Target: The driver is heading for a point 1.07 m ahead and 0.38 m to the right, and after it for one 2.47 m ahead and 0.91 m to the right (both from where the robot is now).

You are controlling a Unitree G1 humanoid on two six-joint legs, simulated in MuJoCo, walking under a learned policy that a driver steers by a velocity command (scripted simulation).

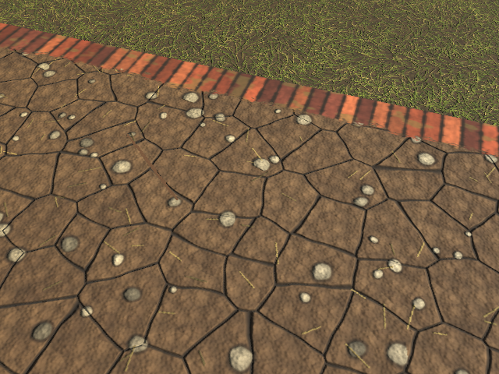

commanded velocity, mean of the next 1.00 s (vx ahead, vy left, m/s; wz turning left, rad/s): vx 0.18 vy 0.00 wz -0.06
